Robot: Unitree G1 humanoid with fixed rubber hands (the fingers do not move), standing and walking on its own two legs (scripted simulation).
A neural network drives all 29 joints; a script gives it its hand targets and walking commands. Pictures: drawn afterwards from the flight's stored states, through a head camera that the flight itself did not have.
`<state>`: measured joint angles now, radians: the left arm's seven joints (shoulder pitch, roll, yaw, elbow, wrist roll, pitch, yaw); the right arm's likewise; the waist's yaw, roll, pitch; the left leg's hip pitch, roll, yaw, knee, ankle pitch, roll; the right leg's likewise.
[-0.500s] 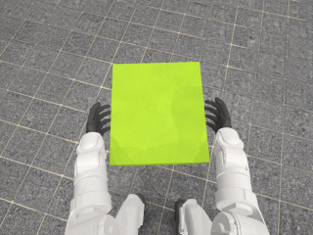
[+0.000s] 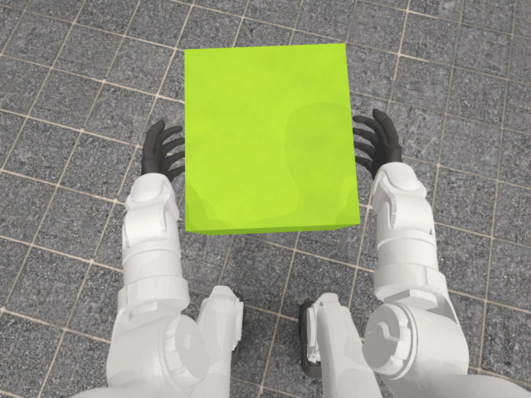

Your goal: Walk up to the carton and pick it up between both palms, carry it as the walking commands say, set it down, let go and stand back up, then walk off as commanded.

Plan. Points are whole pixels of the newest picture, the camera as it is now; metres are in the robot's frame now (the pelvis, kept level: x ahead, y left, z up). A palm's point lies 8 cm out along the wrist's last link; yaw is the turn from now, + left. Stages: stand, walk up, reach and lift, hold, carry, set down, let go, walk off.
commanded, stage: set down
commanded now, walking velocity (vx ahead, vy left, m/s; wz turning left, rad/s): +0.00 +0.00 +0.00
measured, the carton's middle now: (268, 151) +0.49 +0.03 -0.14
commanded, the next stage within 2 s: none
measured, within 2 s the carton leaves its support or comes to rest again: neither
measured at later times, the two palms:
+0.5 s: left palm (174, 178) +0.43 +0.19 -0.15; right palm (363, 167) +0.47 -0.14 -0.15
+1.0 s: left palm (185, 182) +0.45 +0.20 -0.24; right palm (348, 170) +0.49 -0.13 -0.23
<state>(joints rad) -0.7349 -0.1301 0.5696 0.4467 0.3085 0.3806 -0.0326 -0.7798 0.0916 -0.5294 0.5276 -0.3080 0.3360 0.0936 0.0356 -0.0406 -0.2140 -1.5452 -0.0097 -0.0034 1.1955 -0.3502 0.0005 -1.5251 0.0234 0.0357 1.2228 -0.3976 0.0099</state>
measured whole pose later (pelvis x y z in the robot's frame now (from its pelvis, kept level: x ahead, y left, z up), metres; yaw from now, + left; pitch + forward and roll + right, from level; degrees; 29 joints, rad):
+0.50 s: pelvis +0.00 -0.01 -0.07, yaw +1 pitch +49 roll +1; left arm -0.84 -0.05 0.57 0.53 0.23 0.35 -0.01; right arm -0.89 0.04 -0.47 0.59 -0.25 0.32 0.01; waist 0.05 -0.03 -0.28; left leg -1.89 -0.01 -0.02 1.47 -0.43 -0.02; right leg -1.87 0.03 0.02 1.51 -0.49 0.00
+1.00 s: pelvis -0.02 -0.01 -0.15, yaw +0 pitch +50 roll +0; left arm -1.02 0.00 0.56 0.61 0.20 0.35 0.04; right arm -1.09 -0.06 -0.45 0.70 -0.22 0.33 0.00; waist 0.05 -0.03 -0.19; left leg -2.13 -0.02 -0.02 1.72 -0.46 -0.02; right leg -2.11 0.04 0.02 1.75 -0.52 0.01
